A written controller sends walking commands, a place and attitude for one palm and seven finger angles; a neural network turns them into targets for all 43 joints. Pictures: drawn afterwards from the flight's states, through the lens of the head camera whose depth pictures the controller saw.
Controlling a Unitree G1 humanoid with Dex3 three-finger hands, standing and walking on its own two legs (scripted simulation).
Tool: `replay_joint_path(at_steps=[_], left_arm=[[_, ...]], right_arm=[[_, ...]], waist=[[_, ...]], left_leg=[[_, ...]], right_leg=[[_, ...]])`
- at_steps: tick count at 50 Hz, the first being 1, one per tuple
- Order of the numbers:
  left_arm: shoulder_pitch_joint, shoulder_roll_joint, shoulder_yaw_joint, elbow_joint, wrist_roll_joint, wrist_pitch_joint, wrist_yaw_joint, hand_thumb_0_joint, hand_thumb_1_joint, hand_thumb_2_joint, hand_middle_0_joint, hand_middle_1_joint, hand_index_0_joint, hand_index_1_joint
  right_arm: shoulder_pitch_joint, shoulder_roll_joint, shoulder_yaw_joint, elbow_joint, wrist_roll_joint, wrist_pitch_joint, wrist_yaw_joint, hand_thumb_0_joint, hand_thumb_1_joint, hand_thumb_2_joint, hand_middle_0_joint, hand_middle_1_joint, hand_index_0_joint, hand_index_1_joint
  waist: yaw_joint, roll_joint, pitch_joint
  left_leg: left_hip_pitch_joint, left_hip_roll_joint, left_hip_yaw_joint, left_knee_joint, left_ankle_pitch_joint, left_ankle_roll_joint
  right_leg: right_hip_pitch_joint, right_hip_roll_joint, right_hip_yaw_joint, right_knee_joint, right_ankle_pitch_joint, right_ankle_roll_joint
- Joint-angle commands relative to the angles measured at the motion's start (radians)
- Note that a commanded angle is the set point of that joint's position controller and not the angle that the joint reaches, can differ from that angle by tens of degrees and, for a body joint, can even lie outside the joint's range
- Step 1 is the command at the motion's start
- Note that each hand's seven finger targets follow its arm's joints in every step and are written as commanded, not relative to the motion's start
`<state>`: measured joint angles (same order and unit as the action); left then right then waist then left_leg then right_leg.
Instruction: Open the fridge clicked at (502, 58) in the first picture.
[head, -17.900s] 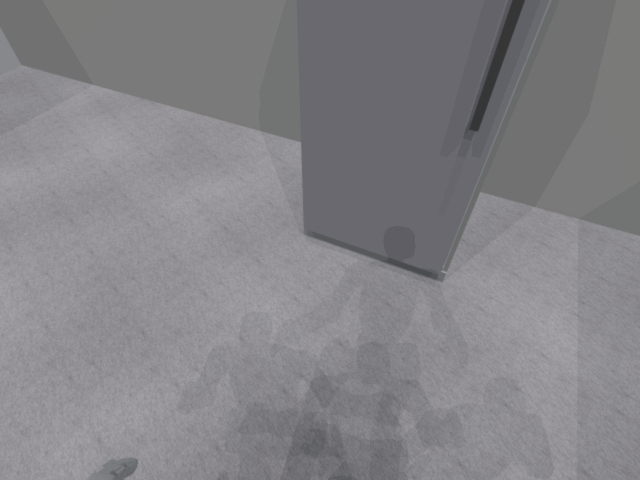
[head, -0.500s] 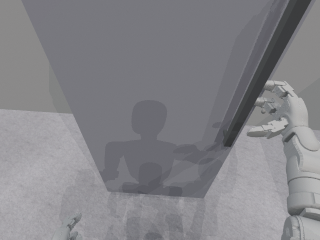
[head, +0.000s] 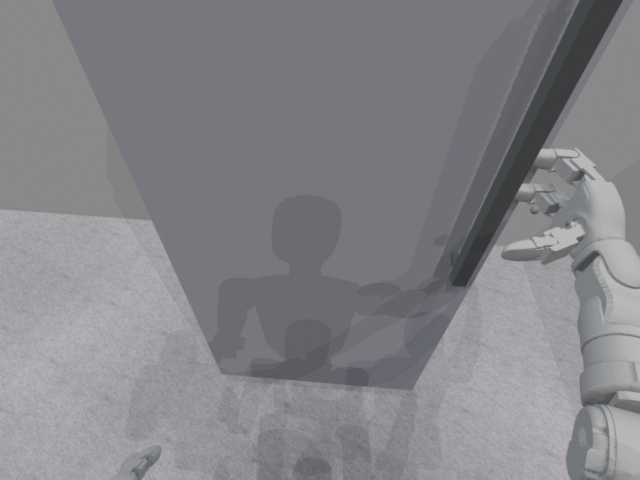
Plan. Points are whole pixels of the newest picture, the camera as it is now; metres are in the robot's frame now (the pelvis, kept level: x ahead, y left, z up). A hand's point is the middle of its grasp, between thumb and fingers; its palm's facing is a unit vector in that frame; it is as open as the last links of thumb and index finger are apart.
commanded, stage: slide the fingers in behind the handle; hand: right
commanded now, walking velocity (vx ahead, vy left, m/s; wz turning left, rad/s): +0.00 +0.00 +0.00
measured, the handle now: (510, 158) +0.46 -0.17 +0.19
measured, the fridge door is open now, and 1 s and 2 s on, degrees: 0 0 0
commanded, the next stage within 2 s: move the hooked fingers beside the handle in 0.10 s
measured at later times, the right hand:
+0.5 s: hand (529, 215) +0.42 -0.20 +0.14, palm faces -0.02 +1.00 +0.01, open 13.9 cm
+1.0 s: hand (550, 224) +0.40 -0.22 +0.15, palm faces -0.01 +1.00 +0.01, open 14.0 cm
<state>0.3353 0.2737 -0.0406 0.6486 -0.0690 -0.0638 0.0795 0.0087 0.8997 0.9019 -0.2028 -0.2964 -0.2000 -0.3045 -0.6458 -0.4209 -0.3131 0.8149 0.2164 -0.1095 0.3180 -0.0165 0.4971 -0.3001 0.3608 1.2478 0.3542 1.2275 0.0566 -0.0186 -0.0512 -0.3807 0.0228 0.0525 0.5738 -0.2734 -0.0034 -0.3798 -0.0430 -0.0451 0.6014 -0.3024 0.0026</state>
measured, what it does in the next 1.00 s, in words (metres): stands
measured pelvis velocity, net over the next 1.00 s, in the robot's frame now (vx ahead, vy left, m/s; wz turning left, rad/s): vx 0.02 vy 0.00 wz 0.00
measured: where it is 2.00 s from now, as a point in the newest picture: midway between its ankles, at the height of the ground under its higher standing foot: outside the picture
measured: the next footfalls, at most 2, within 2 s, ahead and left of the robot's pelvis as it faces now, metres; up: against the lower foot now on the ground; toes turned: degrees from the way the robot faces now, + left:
none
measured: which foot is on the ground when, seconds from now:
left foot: down 0.00-1.00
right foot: down 0.00-1.00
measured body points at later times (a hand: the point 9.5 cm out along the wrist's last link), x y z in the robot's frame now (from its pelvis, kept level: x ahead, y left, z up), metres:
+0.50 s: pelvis +0.01 +0.00 +0.00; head +0.03 +0.00 +0.45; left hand +0.12 +0.25 -0.10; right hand +0.41 -0.25 +0.15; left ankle +0.01 +0.12 -0.73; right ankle +0.00 -0.12 -0.73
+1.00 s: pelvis +0.02 +0.00 +0.00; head +0.03 +0.00 +0.45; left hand +0.14 +0.26 -0.09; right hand +0.40 -0.27 +0.15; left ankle +0.01 +0.12 -0.73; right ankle +0.00 -0.12 -0.73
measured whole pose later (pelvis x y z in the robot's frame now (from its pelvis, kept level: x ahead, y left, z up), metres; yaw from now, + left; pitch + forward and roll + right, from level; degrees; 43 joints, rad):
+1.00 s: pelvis +0.02 +0.00 +0.00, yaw +0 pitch +4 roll +1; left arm 0.29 0.27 -0.04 0.61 -0.07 -0.06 0.09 0.01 0.90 0.90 -0.20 -0.30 -0.20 -0.30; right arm -0.47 -0.40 -0.32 0.57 0.24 0.00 0.32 -0.02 0.50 -0.30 0.30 1.20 0.30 1.20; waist 0.03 -0.02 -0.06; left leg -0.31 0.02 0.05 0.54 -0.29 0.00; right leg -0.32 -0.04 -0.04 0.57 -0.32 0.00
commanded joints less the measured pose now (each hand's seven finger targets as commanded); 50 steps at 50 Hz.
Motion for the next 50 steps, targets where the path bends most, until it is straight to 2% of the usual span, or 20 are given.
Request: replay_joint_path(at_steps=[1, 3, 6, 9, 14, 15, 17, 20, 21, 22, 24, 26, 27, 35, 36, 39, 41, 44, 47, 50], left_arm=[[-0.025, 0.144, 0.055, -0.132, -0.006, -0.040, 0.011, 0.000, 0.900, 0.900, -0.200, -0.300, -0.200, -0.300], [-0.026, 0.139, 0.055, -0.133, -0.006, -0.046, 0.010, 0.000, 0.900, 0.900, -0.200, -0.300, -0.200, -0.300], [-0.022, 0.142, 0.058, -0.136, -0.006, -0.044, 0.008, 0.000, 0.900, 0.900, -0.200, -0.300, -0.200, -0.300], [-0.027, 0.136, 0.058, -0.139, -0.006, -0.049, 0.005, 0.000, 0.900, 0.900, -0.200, -0.300, -0.200, -0.300], [-0.030, 0.136, 0.060, -0.145, -0.003, -0.046, 0.001, 0.000, 0.900, 0.900, -0.200, -0.300, -0.200, -0.300], [-0.030, 0.140, 0.062, -0.146, -0.002, -0.042, 0.001, 0.000, 0.900, 0.900, -0.200, -0.300, -0.200, -0.300], [-0.043, 0.132, 0.056, -0.152, -0.006, -0.043, 0.001, 0.000, 0.900, 0.900, -0.200, -0.300, -0.200, -0.300], [-0.048, 0.136, 0.057, -0.154, -0.002, -0.039, 0.004, 0.000, 0.900, 0.900, -0.200, -0.300, -0.200, -0.300], [-0.050, 0.135, 0.055, -0.159, -0.002, -0.038, 0.006, 0.000, 0.900, 0.900, -0.200, -0.300, -0.200, -0.300], [-0.057, 0.129, 0.053, -0.160, -0.003, -0.039, 0.006, 0.000, 0.900, 0.900, -0.200, -0.300, -0.200, -0.300], [-0.061, 0.125, 0.052, -0.161, -0.001, -0.043, 0.006, 0.000, 0.900, 0.900, -0.200, -0.300, -0.200, -0.300], [-0.061, 0.126, 0.054, -0.164, 0.000, -0.040, 0.006, 0.000, 0.900, 0.900, -0.200, -0.300, -0.200, -0.300], [-0.062, 0.125, 0.053, -0.164, 0.000, -0.041, 0.006, 0.000, 0.900, 0.900, -0.200, -0.300, -0.200, -0.300], [-0.066, 0.131, 0.057, -0.172, -0.004, -0.032, 0.011, 0.000, 0.900, 0.900, -0.200, -0.300, -0.200, -0.300], [-0.076, 0.125, 0.055, -0.175, -0.005, -0.034, 0.010, 0.000, 0.900, 0.900, -0.200, -0.300, -0.200, -0.300], [-0.075, 0.127, 0.056, -0.172, -0.006, -0.036, 0.013, 0.000, 0.900, 0.900, -0.200, -0.300, -0.200, -0.300], [-0.075, 0.131, 0.058, -0.173, -0.005, -0.036, 0.015, 0.000, 0.900, 0.900, -0.200, -0.300, -0.200, -0.300], [-0.079, 0.130, 0.055, -0.169, -0.006, -0.035, 0.018, 0.000, 0.900, 0.900, -0.200, -0.300, -0.200, -0.300], [-0.087, 0.125, 0.054, -0.174, -0.006, -0.037, 0.018, 0.000, 0.900, 0.900, -0.200, -0.300, -0.200, -0.300], [-0.083, 0.134, 0.055, -0.172, -0.005, -0.034, 0.019, 0.000, 0.900, 0.900, -0.200, -0.300, -0.200, -0.300]], right_arm=[[-0.444, -0.244, -0.039, -0.195, 0.007, -0.050, -0.016, 0.000, 0.500, -0.300, 0.300, 1.200, 0.300, 1.200], [-0.452, -0.209, -0.017, -0.211, 0.013, -0.045, -0.016, 0.000, 0.500, -0.300, 0.300, 1.200, 0.300, 1.200], [-0.426, -0.196, -0.014, -0.209, 0.016, -0.033, -0.022, 0.000, 0.500, -0.300, 0.300, 1.200, 0.300, 1.200], [-0.449, -0.155, 0.022, -0.248, 0.014, -0.028, -0.028, 0.000, 0.500, -0.300, 0.300, 1.200, 0.300, 1.200], [-0.394, -0.172, -0.006, -0.291, 0.012, -0.019, -0.042, 0.000, 0.500, -0.300, 0.300, 1.200, 0.300, 1.200], [-0.382, -0.202, -0.023, -0.316, 0.010, -0.023, -0.043, 0.000, 0.500, -0.300, 0.300, 1.200, 0.300, 1.200], [-0.389, -0.158, 0.013, -0.334, 0.010, -0.017, -0.040, 0.000, 0.500, -0.300, 0.300, 1.200, 0.300, 1.200], [-0.363, -0.202, -0.028, -0.351, 0.014, -0.014, -0.046, 0.000, 0.500, -0.300, 0.300, 1.200, 0.300, 1.200], [-0.358, -0.218, -0.049, -0.363, 0.013, -0.015, -0.049, 0.000, 0.500, -0.300, 0.300, 1.200, 0.300, 1.200], [-0.372, -0.188, -0.021, -0.371, 0.013, -0.011, -0.048, 0.000, 0.500, -0.300, 0.300, 1.200, 0.300, 1.200], [-0.367, -0.192, -0.025, -0.402, 0.010, -0.016, -0.048, 0.000, 0.500, -0.300, 0.300, 1.200, 0.300, 1.200], [-0.312, -0.216, -0.055, -0.403, 0.008, -0.012, -0.050, 0.000, 0.500, -0.300, 0.300, 1.200, 0.300, 1.200], [-0.332, -0.202, -0.040, -0.426, 0.013, -0.012, -0.048, 0.000, 0.500, -0.300, 0.300, 1.200, 0.300, 1.200], [-0.249, -0.228, -0.069, -0.439, 0.027, 0.021, -0.016, 0.000, 0.500, -0.300, 0.300, 1.200, 0.300, 1.200], [-0.251, -0.207, -0.052, -0.449, 0.029, 0.024, -0.010, 0.000, 0.500, -0.300, 0.300, 1.200, 0.300, 1.200], [-0.257, -0.199, -0.045, -0.462, 0.040, 0.027, 0.000, 0.000, 0.500, -0.300, 0.300, 1.200, 0.300, 1.200], [-0.222, -0.236, -0.083, -0.467, 0.046, 0.027, 0.005, 0.000, 0.500, -0.300, 0.300, 1.200, 0.300, 1.200], [-0.252, -0.234, -0.072, -0.473, 0.044, 0.033, 0.009, 0.000, 0.500, -0.300, 0.300, 1.200, 0.300, 1.200], [-0.240, -0.192, -0.038, -0.483, 0.044, 0.035, 0.006, 0.000, 0.500, -0.300, 0.300, 1.200, 0.300, 1.200], [-0.214, -0.244, -0.081, -0.471, 0.048, 0.036, 0.004, 0.000, 0.500, -0.300, 0.300, 1.200, 0.300, 1.200]], waist=[[0.001, -0.021, -0.235], [0.005, -0.047, -0.243], [0.004, 0.006, -0.245], [0.008, -0.023, -0.261], [-0.009, -0.010, -0.288], [-0.014, -0.009, -0.297], [-0.006, -0.023, -0.271], [-0.016, 0.006, -0.266], [-0.023, -0.007, -0.281], [-0.012, -0.022, -0.268], [-0.020, -0.051, -0.277], [-0.030, -0.039, -0.292], [-0.021, -0.027, -0.296], [-0.029, -0.009, -0.290], [-0.028, -0.047, -0.281], [-0.018, -0.030, -0.272], [-0.031, -0.019, -0.284], [-0.023, -0.044, -0.270], [-0.021, -0.039, -0.263], [-0.029, -0.013, -0.262]], left_leg=[[0.074, -0.029, -0.022, -0.078, 0.136, 0.019], [0.058, -0.030, -0.019, -0.078, 0.138, 0.021], [0.061, -0.034, -0.014, -0.073, 0.157, 0.019], [0.055, -0.033, -0.010, -0.067, 0.161, 0.021], [0.086, -0.034, -0.008, -0.058, 0.215, 0.024], [0.106, -0.033, -0.008, -0.054, 0.235, 0.026], [0.086, -0.034, -0.006, -0.055, 0.236, 0.025], [0.104, -0.034, -0.006, -0.060, 0.232, 0.026], [0.118, -0.033, -0.009, -0.056, 0.247, 0.026], [0.108, -0.034, -0.011, -0.060, 0.254, 0.024], [0.114, -0.032, -0.010, -0.056, 0.260, 0.027], [0.137, -0.033, -0.012, -0.053, 0.295, 0.027], [0.142, -0.033, -0.010, -0.056, 0.302, 0.024], [0.180, -0.031, -0.011, -0.060, 0.365, 0.024], [0.168, -0.031, -0.014, -0.063, 0.364, 0.024], [0.155, -0.033, -0.010, -0.069, 0.348, 0.023], [0.178, -0.033, -0.012, -0.066, 0.372, 0.025], [0.157, -0.032, -0.009, -0.071, 0.341, 0.025], [0.153, -0.032, -0.007, -0.073, 0.342, 0.024], [0.163, -0.033, -0.008, -0.077, 0.332, 0.024]], right_leg=[[0.098, 0.029, 0.031, -0.084, 0.113, -0.036], [0.118, 0.030, 0.032, -0.080, 0.115, -0.034], [0.115, 0.025, 0.035, -0.076, 0.135, -0.036], [0.134, 0.027, 0.038, -0.077, 0.143, -0.031], [0.148, 0.026, 0.036, -0.072, 0.197, -0.031], [0.148, 0.025, 0.037, -0.067, 0.222, -0.032], [0.156, 0.025, 0.037, -0.072, 0.219, -0.030], [0.152, 0.022, 0.040, -0.074, 0.219, -0.033], [0.152, 0.024, 0.038, -0.078, 0.230, -0.031], [0.160, 0.025, 0.033, -0.078, 0.230, -0.032], [0.171, 0.025, 0.035, -0.078, 0.243, -0.028], [0.176, 0.024, 0.031, -0.075, 0.277, -0.030], [0.176, 0.026, 0.030, -0.077, 0.275, -0.029], [0.173, 0.025, 0.018, -0.073, 0.319, -0.034], [0.180, 0.027, 0.016, -0.076, 0.314, -0.033], [0.187, 0.027, 0.019, -0.078, 0.301, -0.033], [0.184, 0.027, 0.020, -0.075, 0.320, -0.034], [0.183, 0.029, 0.024, -0.081, 0.297, -0.031], [0.197, 0.029, 0.023, -0.083, 0.304, -0.033], [0.184, 0.029, 0.021, -0.082, 0.292, -0.034]])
